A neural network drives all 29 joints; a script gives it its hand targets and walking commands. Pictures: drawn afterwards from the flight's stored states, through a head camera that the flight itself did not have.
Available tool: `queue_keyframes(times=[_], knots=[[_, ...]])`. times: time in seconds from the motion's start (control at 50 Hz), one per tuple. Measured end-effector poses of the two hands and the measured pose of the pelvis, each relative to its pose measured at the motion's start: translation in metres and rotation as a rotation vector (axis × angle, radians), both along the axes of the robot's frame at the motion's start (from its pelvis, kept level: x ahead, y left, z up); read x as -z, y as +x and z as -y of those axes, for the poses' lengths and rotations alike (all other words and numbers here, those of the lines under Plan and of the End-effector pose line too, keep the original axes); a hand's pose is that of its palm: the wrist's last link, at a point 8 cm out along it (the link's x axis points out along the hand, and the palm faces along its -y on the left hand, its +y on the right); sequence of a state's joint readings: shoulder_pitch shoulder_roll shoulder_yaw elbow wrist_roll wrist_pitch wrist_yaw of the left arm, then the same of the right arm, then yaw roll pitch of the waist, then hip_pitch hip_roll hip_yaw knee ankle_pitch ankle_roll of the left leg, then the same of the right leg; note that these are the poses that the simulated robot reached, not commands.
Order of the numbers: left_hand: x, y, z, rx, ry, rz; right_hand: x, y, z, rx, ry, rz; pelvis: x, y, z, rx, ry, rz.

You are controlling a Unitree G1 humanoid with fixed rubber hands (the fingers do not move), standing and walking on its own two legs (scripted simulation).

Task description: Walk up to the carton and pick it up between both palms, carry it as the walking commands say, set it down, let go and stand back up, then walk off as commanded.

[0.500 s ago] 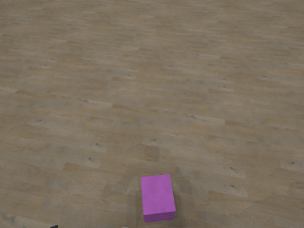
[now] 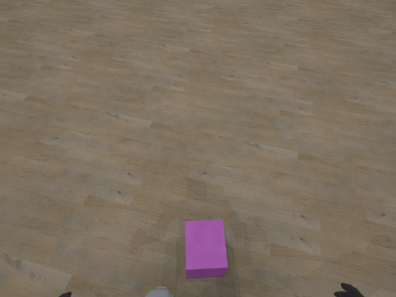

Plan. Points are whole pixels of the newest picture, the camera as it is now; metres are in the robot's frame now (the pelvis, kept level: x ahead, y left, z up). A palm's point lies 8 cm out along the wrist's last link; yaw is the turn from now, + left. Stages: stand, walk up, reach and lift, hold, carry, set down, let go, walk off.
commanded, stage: walk up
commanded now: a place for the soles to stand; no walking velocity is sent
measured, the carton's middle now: (204, 249) +0.39 -0.03 -0.66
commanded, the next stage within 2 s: reach and lift in 1.88 s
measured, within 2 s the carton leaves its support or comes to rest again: neither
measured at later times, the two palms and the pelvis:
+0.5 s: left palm out of the picture +0.07 +0.25 -0.12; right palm out of the picture +0.02 -0.41 -0.10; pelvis -0.01 -0.06 -0.01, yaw +0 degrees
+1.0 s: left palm out of the picture +0.09 +0.24 -0.10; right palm (372, 294) +0.15 -0.34 -0.09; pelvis +0.01 -0.06 +0.01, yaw +3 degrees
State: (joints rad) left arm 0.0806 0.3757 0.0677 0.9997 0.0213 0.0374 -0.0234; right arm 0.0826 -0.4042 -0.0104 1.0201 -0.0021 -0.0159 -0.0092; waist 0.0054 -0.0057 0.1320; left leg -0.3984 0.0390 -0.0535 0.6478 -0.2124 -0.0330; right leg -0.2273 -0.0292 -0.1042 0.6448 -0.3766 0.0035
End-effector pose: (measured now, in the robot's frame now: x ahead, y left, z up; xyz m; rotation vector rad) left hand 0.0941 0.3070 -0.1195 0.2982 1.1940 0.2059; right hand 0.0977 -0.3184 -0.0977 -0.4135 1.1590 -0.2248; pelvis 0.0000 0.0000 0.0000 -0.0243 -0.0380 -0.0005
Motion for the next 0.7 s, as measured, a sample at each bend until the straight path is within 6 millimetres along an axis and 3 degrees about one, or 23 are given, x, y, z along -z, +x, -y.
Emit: queue_keyframes(times=[0.12,0.2,0.32,0.38,0.46,0.56,0.7], knots=[[-0.001,-0.005,-0.004,-0.013,0.003,0.004,0.003,0.001,-0.002,-0.005,-0.003,0.007,0.003,0.002,-0.003,-0.009,0.005,0.01],[0.0,0.002,-0.009,0.001,0.018,0.01,0.003,-0.013,0.006,-0.008,-0.044,0.007,0.007,-0.001,0.004,0.009,0.024,-0.003],[0.003,0.006,0.006,0.058,0.042,0.019,0.003,-0.052,0.047,0.035,-0.095,-0.034,0.015,-0.012,0.032,0.035,0.042,-0.011],[0.005,-0.005,0.025,0.081,0.04,0.006,0.007,-0.067,0.072,0.067,-0.111,-0.061,0.018,-0.015,0.047,0.029,0.008,0.002],[0.0,-0.02,0.046,0.026,0.024,0.01,0.004,-0.077,0.087,0.071,-0.115,-0.119,0.012,-0.011,0.057,0.008,0.026,0.003],[0.0,-0.028,0.063,-0.019,0.003,0.029,0.005,-0.07,0.089,0.046,-0.084,-0.135,0.009,0.0,0.061,-0.025,0.015,0.005],[0.005,-0.024,0.075,-0.041,-0.02,0.028,0.008,-0.024,0.064,-0.017,-0.005,-0.026,0.005,0.007,0.066,-0.022,0.034,0.016]])
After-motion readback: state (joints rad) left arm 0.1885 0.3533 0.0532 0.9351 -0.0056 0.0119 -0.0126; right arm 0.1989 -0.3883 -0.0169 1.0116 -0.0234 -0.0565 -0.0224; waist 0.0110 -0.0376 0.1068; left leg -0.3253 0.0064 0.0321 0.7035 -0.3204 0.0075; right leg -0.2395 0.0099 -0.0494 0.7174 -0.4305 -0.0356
